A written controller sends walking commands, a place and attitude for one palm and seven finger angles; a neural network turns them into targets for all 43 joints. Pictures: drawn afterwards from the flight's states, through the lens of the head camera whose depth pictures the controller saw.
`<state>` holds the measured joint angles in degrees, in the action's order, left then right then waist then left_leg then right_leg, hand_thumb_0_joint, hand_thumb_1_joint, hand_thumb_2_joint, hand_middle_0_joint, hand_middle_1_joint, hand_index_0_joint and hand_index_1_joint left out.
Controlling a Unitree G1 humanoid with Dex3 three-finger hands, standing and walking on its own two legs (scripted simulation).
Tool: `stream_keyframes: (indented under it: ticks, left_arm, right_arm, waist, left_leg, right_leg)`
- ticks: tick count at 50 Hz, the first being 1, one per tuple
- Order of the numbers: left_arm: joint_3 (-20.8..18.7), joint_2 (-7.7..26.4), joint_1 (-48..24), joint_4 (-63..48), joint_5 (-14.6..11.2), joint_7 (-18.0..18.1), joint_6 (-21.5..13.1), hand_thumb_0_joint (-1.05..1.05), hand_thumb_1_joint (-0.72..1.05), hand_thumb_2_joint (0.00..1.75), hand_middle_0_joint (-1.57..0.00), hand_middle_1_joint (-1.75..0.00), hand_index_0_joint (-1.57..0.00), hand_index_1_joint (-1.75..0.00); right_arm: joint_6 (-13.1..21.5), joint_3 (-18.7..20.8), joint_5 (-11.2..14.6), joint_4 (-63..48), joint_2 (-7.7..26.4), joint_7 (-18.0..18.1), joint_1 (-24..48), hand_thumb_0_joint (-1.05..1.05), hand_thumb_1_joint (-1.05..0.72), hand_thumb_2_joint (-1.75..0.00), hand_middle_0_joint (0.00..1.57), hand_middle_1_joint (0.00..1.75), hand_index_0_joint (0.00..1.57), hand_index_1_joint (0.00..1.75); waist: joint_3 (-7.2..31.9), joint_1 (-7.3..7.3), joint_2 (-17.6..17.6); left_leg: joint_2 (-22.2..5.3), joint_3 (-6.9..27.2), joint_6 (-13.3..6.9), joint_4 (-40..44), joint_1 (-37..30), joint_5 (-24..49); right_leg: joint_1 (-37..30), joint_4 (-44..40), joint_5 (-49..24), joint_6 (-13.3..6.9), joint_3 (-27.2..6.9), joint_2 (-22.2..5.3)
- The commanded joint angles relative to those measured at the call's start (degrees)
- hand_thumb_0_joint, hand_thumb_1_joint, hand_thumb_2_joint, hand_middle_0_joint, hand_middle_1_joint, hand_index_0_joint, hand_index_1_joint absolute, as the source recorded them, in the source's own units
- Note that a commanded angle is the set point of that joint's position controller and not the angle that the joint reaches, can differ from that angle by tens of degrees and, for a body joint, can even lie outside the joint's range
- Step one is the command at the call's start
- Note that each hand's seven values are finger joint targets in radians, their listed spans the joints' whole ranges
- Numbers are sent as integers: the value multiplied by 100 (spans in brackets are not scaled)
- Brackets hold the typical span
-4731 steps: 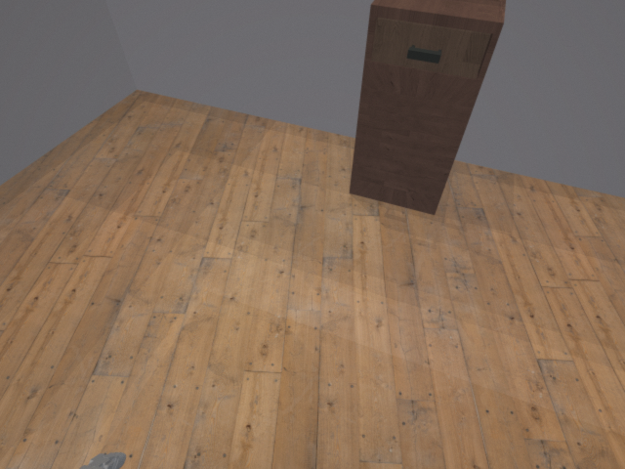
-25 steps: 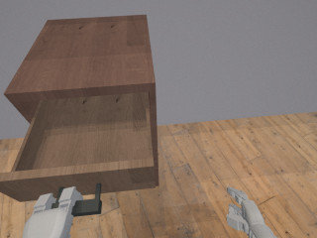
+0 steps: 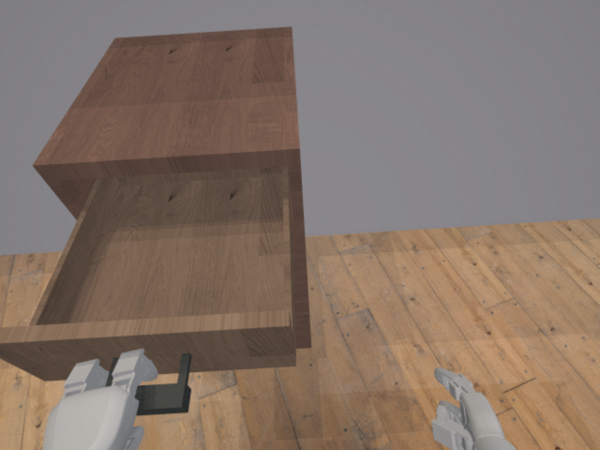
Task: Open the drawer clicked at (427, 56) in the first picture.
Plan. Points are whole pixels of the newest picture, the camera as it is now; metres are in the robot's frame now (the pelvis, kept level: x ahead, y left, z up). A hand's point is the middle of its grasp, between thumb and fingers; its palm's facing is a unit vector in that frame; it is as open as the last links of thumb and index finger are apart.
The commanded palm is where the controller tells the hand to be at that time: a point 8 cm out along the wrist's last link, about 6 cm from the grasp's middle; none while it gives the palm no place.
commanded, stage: open the thumb to release the handle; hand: left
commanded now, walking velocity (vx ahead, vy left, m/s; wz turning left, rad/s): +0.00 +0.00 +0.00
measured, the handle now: (147, 381) +0.19 +0.23 +0.01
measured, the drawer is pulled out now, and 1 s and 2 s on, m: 0.27 0.27 0.27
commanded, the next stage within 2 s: lift the hand off the handle in 0.16 s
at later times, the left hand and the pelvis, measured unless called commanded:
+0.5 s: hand (114, 431) +0.14 +0.25 -0.02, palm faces +0.00 -0.07 -1.00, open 13.8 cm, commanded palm +0.13 +0.25 +0.04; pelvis -0.02 -0.01 +0.00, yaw +1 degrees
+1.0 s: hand (105, 418) +0.14 +0.25 +0.03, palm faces -0.01 -0.11 -0.99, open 13.2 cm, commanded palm +0.13 +0.24 +0.10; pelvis -0.01 +0.00 +0.02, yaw +0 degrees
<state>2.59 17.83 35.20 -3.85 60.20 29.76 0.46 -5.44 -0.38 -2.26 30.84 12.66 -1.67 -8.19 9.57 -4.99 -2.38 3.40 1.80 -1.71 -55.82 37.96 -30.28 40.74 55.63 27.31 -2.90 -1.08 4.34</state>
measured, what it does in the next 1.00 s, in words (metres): stands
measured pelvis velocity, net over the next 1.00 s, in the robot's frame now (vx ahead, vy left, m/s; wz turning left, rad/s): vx -0.01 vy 0.00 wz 0.00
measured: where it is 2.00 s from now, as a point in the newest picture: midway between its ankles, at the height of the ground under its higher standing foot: outside the picture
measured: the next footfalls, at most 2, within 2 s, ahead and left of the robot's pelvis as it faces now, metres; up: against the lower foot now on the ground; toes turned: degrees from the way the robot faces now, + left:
none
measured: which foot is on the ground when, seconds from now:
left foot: down 0.00-1.00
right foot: down 0.00-1.00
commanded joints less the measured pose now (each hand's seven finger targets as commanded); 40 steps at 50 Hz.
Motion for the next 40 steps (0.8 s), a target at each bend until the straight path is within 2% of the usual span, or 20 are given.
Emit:
stream_keyframes:
  ticks: [1, 2, 3, 6, 10, 11, 12, 14, 17, 18, 20, 21, 23, 25, 26, 28, 30, 32, 39, 40]
  left_arm:
    - [-509, 820, 239, -910, 17, 223, -155, 0, -36, 36, -31, -122, -31, -122]
    - [-762, 1053, 166, -922, 22, 263, -205, 0, -43, 33, -30, -121, -30, -121]
    - [-816, 1017, 321, -758, 19, 301, -238, 0, -50, 30, -30, -120, -30, -120]
    - [-869, 980, 283, -736, -39, 359, -337, 0, -50, 30, -30, -120, -30, -120]
    - [-1035, 1099, -36, -600, -102, 388, -397, 0, -50, 30, -30, -120, -30, -120]
    - [-886, 943, -73, -540, -110, 384, -424, 0, -50, 30, -30, -120, -30, -120]
    - [-998, 1070, -97, -522, -112, 384, -450, 0, -50, 30, -30, -120, -30, -120]
    - [-864, 908, -387, -199, -100, 358, -476, 0, -50, 30, -30, -120, -30, -120]
    - [-994, 1108, -517, -245, 0, 417, -506, 0, -50, 30, -30, -120, -30, -120]
    - [-930, 1063, -625, -232, 22, 422, -467, 0, -50, 30, -30, -120, -30, -120]
    - [-986, 1154, -811, -303, 41, 421, -386, 0, -50, 30, -30, -120, -30, -120]
    - [-829, 989, -719, -280, 19, 408, -337, 0, -50, 30, -30, -120, -30, -120]
    - [-796, 1042, -1065, -246, -24, 369, -250, 0, -50, 30, -30, -120, -30, -120]
    - [-841, 1112, -1142, -274, 2, 340, -216, 0, -50, 30, -30, -120, -30, -120]
    - [-649, 938, -1110, -261, -10, 312, -197, 0, -50, 30, -30, -120, -30, -120]
    - [-723, 1036, -1265, -166, -2, 272, -194, 0, -50, 30, -30, -120, -30, -120]
    - [-808, 1179, -1331, -512, -23, 251, -211, 0, -50, 30, -30, -120, -30, -120]
    - [-611, 1039, -1185, -810, -63, 201, -214, 0, -50, 30, -30, -120, -30, -120]
    - [-772, 1177, -944, -1209, -151, 111, -192, 0, -50, 30, -30, -120, -30, -120]
    - [-856, 1240, -848, -1239, -122, 99, -178, 0, -50, 30, -30, -120, -30, -120]
  right_arm:
    - [374, 257, 5, -963, 570, 97, 786, 0, -90, -90, 20, 30, 20, 30]
    - [386, 258, -23, -949, 595, 84, 789, 0, -90, -90, 20, 30, 20, 30]
    - [380, 279, -10, -929, 571, 105, 789, 0, -90, -90, 20, 30, 20, 30]
    - [410, 331, -12, -902, 591, 118, 807, 0, -90, -90, 20, 30, 20, 30]
    - [422, 366, -24, -824, 634, 155, 842, 0, -90, -90, 20, 30, 20, 30]
    - [456, 396, -8, -803, 618, 181, 819, 0, -90, -90, 20, 30, 20, 30]
    - [477, 391, -17, -777, 635, 183, 829, 0, -90, -90, 20, 30, 20, 30]
    - [498, 406, -17, -702, 638, 206, 784, 0, -90, -90, 20, 30, 20, 30]
    - [509, 415, -20, -666, 635, 234, 812, 0, -90, -90, 20, 30, 20, 30]
    - [495, 427, 3, -674, 637, 245, 814, 0, -90, -90, 20, 30, 20, 30]
    - [474, 411, 0, -682, 649, 246, 837, 0, -90, -90, 20, 30, 20, 30]
    - [474, 430, 31, -718, 629, 259, 804, 0, -90, -90, 20, 30, 20, 30]
    - [468, 402, 47, -691, 642, 292, 823, 0, -90, -90, 20, 30, 20, 30]
    - [458, 357, 34, -680, 644, 307, 876, 0, -90, -90, 20, 30, 20, 30]
    - [471, 375, 60, -713, 619, 317, 824, 0, -90, -90, 20, 30, 20, 30]
    - [478, 364, 64, -676, 620, 344, 834, 0, -90, -90, 20, 30, 20, 30]
    - [491, 325, 49, -725, 626, 331, 864, 0, -90, -90, 20, 30, 20, 30]
    - [523, 323, 48, -782, 597, 298, 844, 0, -90, -90, 20, 30, 20, 30]
    - [569, 280, 60, -840, 595, 234, 863, 0, -90, -90, 20, 30, 20, 30]
    - [560, 273, 48, -846, 580, 218, 892, 0, -90, -90, 20, 30, 20, 30]
  waist:
    - [494, 78, 198]
    - [613, 14, 244]
    - [529, 6, 305]
    - [513, 52, 177]
    - [623, 117, 413]
    - [486, 183, 373]
    - [602, 131, 277]
    - [511, 264, 496]
    - [847, 157, 254]
    - [725, 194, 181]
    - [956, 157, 200]
    - [852, 176, 124]
    - [698, 275, 324]
    - [876, 212, 244]
    - [730, 267, 207]
    - [666, 265, 333]
    - [944, 173, 95]
    - [953, 195, 7]
    - [600, 185, 48]
    - [660, 110, 5]
  left_leg:
    - [-39, -31, -78, 797, -442, 1592]
    - [-16, -26, -59, 798, -444, 1570]
    - [-13, -49, -78, 799, -318, 1500]
    - [9, -70, -91, 762, -250, 1383]
    - [43, -70, -107, 681, -68, 1172]
    - [30, -75, -122, 669, -53, 1111]
    - [41, -87, -114, 639, -70, 1123]
    - [20, -66, -119, 543, 146, 1013]
    - [60, -95, -107, 494, 71, 1082]
    - [49, -79, -106, 519, 45, 1076]
    - [38, -69, -102, 558, -69, 1165]
    - [31, -61, -103, 595, -131, 1224]
    - [11, -46, -117, 624, -91, 1099]
    - [4, -49, -110, 685, -197, 1193]
    - [-3, -45, -118, 708, -244, 1169]
    - [-6, -38, -117, 727, -202, 1068]
    - [-19, -33, -114, 859, -484, 1221]
    - [-38, -22, -105, 929, -748, 1425]
    - [-103, 21, -93, 1201, -941, 1481]
    - [-94, 7, -84, 1226, -977, 1484]
  right_leg:
    - [-828, -1127, -1654, -89, -306, -215]
    - [-799, -1114, -1565, -100, -402, -213]
    - [-914, -1130, -1593, -83, -351, -218]
    - [-899, -1182, -1592, -88, -466, -247]
    - [-850, -1221, -1323, -27, -554, -282]
    - [-801, -1258, -1293, -24, -531, -284]
    - [-778, -1253, -1271, -23, -578, -305]
    - [-644, -1185, -1244, -1, -517, -315]
    - [-679, -1099, -1223, -13, -526, -306]
    - [-601, -1104, -1170, -32, -492, -274]
    - [-662, -1050, -1210, -28, -413, -256]
    - [-663, -1053, -1274, -43, -344, -229]
    - [-600, -1140, -1110, -3, -315, -234]
    - [-673, -1128, -1208, -12, -319, -244]
    - [-625, -1166, -1149, -18, -267, -228]
    - [-595, -1222, -986, -3, -287, -229]
    - [-752, -1229, -1071, -32, -252, -233]
    - [-783, -1279, -1220, -42, -179, -227]
    - [-879, -1474, -1114, -66, -127, -210]
    - [-931, -1487, -1109, -65, -158, -217]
